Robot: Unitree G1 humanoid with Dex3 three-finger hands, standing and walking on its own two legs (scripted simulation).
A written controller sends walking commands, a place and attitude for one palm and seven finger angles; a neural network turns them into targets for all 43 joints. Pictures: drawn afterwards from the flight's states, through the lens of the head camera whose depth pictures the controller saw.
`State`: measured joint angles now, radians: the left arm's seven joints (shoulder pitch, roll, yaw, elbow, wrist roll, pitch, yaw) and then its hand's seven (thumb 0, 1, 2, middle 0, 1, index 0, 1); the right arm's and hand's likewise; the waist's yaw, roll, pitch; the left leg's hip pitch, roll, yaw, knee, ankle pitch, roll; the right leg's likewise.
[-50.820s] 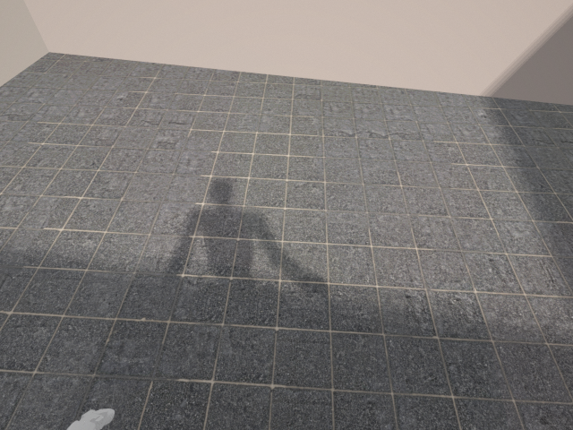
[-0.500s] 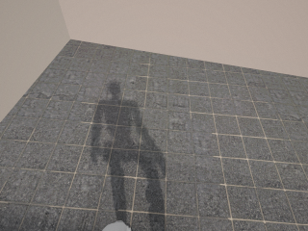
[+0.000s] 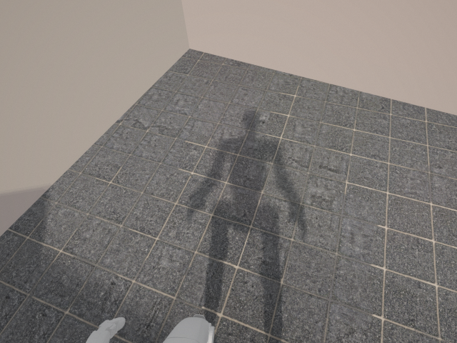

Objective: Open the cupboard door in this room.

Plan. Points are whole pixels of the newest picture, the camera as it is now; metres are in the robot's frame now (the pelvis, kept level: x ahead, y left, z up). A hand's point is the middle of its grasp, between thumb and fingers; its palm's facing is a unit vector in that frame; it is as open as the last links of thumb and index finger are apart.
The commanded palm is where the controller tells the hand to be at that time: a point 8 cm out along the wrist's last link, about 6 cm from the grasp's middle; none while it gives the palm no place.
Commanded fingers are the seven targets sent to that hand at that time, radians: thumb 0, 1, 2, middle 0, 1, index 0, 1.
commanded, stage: turn to face it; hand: left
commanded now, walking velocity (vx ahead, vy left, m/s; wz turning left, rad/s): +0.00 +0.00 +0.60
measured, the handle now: out of the picture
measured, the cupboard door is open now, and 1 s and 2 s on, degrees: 42 42 42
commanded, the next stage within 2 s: none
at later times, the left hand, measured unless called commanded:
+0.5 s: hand out of the picture +0.04 +0.22 -0.16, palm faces +0.35 -0.90 -0.27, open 7.4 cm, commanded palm none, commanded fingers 0.00 0.90 0.90 -0.20 -0.30 -0.20 -0.30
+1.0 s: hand out of the picture -0.02 +0.15 -0.18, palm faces +0.63 -0.74 -0.22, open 7.4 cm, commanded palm none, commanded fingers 0.00 0.90 0.90 -0.20 -0.30 -0.20 -0.30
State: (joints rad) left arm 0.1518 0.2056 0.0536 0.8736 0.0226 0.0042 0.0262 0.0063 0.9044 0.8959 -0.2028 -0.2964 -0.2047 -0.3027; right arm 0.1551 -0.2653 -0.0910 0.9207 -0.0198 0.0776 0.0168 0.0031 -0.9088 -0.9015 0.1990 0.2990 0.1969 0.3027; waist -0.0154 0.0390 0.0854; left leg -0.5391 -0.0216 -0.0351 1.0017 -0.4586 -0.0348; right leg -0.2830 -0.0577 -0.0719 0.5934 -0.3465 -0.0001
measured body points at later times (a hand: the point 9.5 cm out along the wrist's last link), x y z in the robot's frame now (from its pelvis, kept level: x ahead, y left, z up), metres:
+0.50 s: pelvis +0.03 -0.02 +0.00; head +0.08 +0.00 +0.45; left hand +0.03 +0.26 -0.14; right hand +0.21 -0.23 -0.14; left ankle +0.01 +0.10 -0.73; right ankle +0.07 -0.16 -0.68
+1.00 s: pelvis +0.06 -0.04 -0.01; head +0.09 +0.01 +0.43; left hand -0.06 +0.19 -0.17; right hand +0.31 -0.18 -0.14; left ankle +0.00 +0.04 -0.73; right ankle +0.10 -0.17 -0.71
